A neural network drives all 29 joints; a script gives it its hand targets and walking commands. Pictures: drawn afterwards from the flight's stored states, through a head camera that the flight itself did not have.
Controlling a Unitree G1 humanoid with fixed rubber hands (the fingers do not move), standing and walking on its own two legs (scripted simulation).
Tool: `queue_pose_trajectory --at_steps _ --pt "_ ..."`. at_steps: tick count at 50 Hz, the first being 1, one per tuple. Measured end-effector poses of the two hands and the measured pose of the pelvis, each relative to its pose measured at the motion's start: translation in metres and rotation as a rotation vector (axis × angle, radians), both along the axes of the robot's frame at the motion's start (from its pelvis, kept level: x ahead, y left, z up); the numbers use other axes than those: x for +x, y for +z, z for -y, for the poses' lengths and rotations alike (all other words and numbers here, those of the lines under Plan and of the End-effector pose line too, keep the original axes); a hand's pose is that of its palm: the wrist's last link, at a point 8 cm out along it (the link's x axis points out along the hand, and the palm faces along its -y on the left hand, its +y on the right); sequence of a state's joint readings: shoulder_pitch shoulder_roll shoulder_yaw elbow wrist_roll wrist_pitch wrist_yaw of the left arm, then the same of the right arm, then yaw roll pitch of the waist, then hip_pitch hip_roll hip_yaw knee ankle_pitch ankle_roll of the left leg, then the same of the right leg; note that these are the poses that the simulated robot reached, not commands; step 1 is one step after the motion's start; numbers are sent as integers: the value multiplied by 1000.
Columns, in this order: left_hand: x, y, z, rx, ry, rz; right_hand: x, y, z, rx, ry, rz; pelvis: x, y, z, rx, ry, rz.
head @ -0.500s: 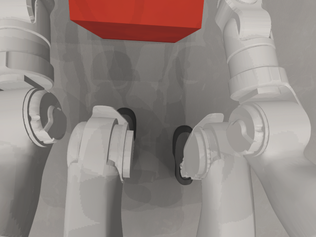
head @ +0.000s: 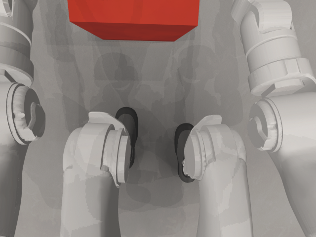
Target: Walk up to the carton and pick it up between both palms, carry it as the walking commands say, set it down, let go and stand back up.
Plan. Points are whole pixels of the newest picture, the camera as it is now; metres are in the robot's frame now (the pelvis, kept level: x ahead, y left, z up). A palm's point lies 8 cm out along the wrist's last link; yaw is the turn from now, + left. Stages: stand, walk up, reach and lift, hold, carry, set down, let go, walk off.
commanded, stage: set down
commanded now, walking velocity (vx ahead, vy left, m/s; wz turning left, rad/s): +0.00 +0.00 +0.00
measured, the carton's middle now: out of the picture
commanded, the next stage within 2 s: let go in 1.26 s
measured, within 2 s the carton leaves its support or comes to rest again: neither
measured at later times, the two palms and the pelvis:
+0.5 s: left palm out of the picture +0.56 +0.28 +0.00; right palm out of the picture +0.59 -0.10 +0.00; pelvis +0.01 +0.00 +0.11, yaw +1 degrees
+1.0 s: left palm out of the picture +0.56 +0.29 +0.15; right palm out of the picture +0.59 -0.10 +0.15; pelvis +0.04 +0.01 +0.25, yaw +2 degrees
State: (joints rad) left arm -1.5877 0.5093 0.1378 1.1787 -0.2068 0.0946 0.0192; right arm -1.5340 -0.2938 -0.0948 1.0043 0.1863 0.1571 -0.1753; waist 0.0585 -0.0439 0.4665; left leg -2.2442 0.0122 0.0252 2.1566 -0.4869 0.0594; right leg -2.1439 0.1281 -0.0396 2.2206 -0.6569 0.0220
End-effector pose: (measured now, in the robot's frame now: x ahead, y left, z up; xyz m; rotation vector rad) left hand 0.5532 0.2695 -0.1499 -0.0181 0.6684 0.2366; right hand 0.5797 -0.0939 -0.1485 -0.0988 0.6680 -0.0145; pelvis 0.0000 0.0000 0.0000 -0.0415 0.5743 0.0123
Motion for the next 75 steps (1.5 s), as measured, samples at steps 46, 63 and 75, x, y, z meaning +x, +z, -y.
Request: queue_pose_trajectory --at_steps 46,63,75 --pt "4 274 -25 19 -44 23 7 269 10 6 -54 41 35 225 -6 -19 40 -226" --pt "0 342 -21 23 -59 7 3 339 5 -14 -38 27 49 296 -11 -12 48 -186" --pt "-39 343 -18 104 -93 -67 -39 343 27 -95 15 -27 70 320 -13 -9 65 -150"
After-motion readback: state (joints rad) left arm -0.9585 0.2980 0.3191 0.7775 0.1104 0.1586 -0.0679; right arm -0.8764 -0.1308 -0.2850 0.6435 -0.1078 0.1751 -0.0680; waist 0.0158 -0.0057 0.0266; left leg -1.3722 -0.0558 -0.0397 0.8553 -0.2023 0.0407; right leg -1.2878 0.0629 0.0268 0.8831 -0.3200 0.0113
